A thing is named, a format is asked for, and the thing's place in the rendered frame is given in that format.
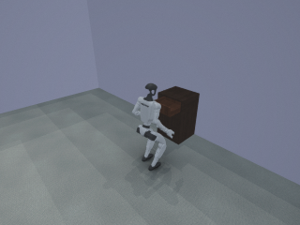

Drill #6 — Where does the robot right hand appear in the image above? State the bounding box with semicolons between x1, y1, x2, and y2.
166;129;174;138

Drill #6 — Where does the robot left thigh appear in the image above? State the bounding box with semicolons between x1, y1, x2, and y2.
136;125;154;133

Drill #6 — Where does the cabinet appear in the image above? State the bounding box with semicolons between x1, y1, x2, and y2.
157;86;200;144

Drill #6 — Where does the left robot upper arm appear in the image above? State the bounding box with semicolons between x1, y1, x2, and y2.
132;97;144;115

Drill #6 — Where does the right robot forearm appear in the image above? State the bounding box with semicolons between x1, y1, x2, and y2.
156;120;169;133

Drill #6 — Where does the left robot shin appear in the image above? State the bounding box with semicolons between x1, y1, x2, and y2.
144;139;155;158

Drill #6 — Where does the drawer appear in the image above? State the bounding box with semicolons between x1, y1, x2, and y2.
155;97;181;117

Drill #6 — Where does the right robot upper arm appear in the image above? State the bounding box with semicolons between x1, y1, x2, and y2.
153;101;161;125

